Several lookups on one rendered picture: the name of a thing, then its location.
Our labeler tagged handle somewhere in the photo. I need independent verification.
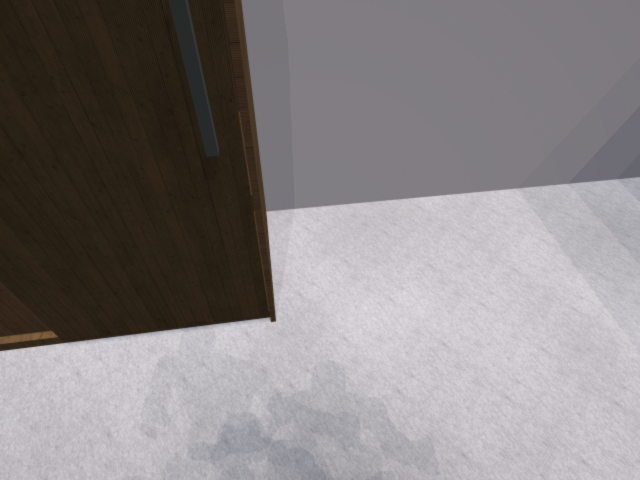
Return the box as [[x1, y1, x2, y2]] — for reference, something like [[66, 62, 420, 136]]
[[169, 0, 219, 157]]

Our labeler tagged wardrobe door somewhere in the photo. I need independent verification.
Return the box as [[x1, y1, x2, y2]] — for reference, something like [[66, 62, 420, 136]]
[[0, 281, 51, 337], [0, 0, 269, 341]]

